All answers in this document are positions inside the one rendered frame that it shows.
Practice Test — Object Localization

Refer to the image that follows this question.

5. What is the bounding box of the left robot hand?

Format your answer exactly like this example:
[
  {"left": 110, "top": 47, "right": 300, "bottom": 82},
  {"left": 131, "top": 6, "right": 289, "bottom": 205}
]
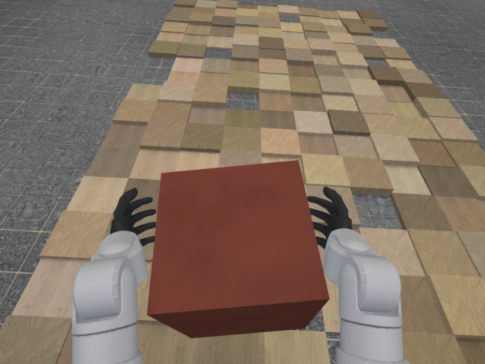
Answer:
[{"left": 110, "top": 188, "right": 156, "bottom": 246}]

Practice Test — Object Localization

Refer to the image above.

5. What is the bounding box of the right robot forearm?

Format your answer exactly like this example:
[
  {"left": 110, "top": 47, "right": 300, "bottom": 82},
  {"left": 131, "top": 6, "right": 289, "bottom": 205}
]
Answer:
[{"left": 323, "top": 228, "right": 410, "bottom": 364}]

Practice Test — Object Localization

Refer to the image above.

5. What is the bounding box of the left robot forearm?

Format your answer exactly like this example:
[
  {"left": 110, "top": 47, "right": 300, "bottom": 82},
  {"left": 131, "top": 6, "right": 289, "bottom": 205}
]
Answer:
[{"left": 72, "top": 231, "right": 148, "bottom": 364}]

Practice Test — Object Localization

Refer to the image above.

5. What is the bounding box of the carton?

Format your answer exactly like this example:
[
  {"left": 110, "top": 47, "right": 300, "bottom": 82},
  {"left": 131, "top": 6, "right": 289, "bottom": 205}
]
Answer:
[{"left": 147, "top": 160, "right": 330, "bottom": 338}]

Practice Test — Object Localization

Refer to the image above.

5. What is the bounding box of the right robot hand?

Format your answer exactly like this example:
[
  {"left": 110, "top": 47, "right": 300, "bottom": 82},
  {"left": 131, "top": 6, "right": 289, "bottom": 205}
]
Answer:
[{"left": 307, "top": 187, "right": 352, "bottom": 249}]

